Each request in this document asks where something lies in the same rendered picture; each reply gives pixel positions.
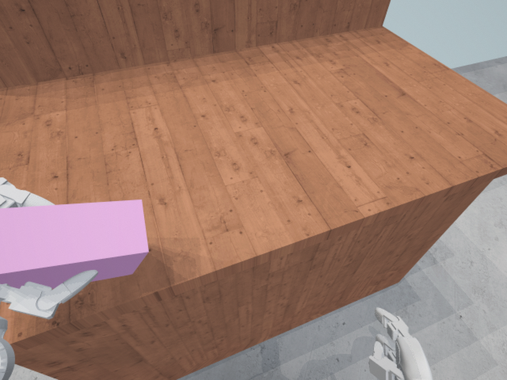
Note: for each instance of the sponge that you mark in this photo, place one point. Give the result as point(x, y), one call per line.
point(50, 244)

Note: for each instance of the robot left hand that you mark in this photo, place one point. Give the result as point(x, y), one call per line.
point(33, 298)

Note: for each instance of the table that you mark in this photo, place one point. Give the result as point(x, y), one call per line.
point(292, 157)

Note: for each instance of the robot right hand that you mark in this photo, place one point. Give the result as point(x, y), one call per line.
point(406, 358)

